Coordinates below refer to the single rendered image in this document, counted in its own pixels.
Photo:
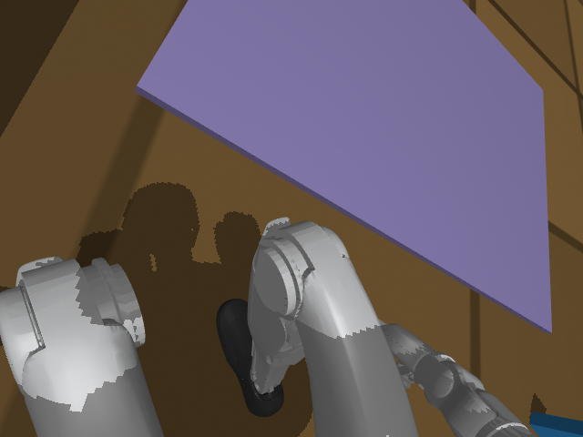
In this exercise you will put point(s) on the right robot hand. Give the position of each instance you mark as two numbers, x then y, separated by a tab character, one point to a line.
407	348

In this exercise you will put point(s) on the right robot arm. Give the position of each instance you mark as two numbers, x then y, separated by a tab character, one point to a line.
460	396

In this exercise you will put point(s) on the right robot foot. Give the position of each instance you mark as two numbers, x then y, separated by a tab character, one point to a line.
236	342

